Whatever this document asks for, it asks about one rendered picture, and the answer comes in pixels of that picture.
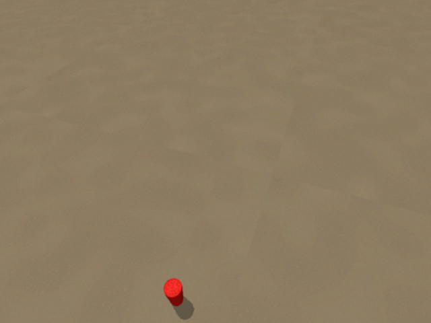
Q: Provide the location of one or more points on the cup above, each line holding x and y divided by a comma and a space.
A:
174, 291

